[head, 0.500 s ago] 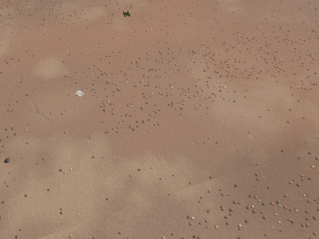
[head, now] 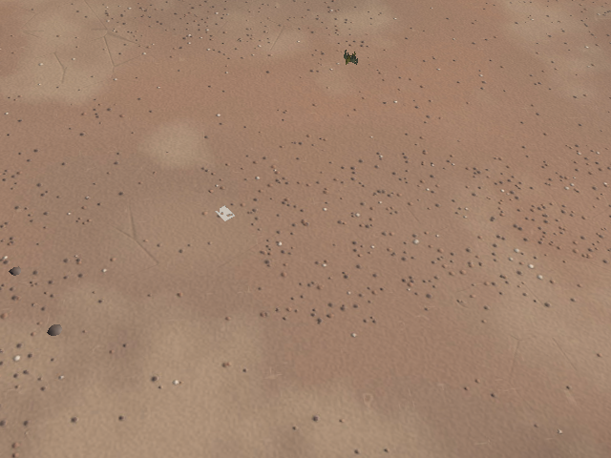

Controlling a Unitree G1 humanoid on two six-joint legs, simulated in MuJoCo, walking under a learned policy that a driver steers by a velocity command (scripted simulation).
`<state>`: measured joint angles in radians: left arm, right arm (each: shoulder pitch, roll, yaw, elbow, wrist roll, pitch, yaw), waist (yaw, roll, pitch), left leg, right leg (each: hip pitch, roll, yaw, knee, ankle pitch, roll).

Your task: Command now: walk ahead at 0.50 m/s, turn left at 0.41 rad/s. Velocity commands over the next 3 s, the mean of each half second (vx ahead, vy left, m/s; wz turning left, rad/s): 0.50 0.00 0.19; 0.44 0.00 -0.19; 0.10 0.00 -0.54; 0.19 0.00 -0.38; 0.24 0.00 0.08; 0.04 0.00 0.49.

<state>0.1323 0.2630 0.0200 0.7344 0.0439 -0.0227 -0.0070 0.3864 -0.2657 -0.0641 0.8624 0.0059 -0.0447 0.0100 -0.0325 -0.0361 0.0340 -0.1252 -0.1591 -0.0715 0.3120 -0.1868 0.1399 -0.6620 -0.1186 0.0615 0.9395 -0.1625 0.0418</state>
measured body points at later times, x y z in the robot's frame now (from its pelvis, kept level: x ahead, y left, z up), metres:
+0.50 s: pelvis +0.27 -0.05 +0.00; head +0.28 -0.05 +0.45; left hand +0.25 +0.23 -0.13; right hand +0.40 -0.30 -0.12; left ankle +0.31 +0.11 -0.68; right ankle +0.25 -0.13 -0.74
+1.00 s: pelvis +0.54 +0.07 -0.13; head +0.59 +0.10 +0.32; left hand +0.53 +0.34 -0.28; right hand +0.66 -0.18 -0.24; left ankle +0.58 +0.17 -0.86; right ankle +0.43 -0.07 -0.69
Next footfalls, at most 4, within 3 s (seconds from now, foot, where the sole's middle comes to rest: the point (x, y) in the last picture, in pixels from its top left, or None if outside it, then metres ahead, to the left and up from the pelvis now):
0.24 right None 0.29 -0.13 -0.78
0.86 left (225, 419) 0.62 0.17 -0.90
1.28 right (308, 373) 0.73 -0.03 -0.90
1.76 left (229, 377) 0.73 0.17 -0.90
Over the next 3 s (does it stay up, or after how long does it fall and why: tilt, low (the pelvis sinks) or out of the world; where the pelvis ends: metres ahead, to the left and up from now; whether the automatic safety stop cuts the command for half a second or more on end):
stays up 0.82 -0.02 -0.12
